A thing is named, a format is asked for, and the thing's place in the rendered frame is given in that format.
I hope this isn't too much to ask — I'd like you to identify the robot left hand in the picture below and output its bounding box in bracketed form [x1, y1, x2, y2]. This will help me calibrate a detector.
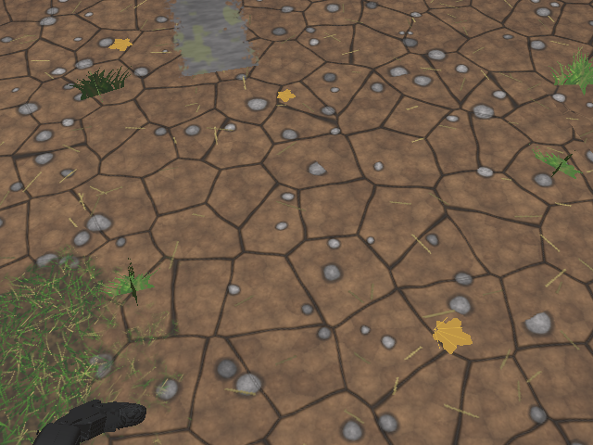
[32, 400, 146, 445]

